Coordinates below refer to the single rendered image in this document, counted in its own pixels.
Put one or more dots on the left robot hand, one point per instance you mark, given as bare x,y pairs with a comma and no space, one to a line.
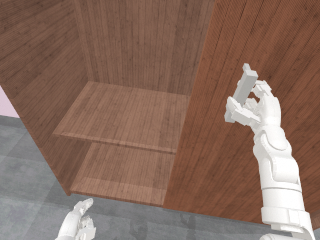
74,225

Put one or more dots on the wardrobe door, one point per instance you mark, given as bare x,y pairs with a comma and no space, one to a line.
314,214
215,171

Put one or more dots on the handle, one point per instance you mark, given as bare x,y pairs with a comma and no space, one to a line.
243,89

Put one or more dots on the right robot hand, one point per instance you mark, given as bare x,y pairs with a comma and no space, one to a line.
256,115

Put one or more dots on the right robot forearm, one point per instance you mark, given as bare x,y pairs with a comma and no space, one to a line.
283,206

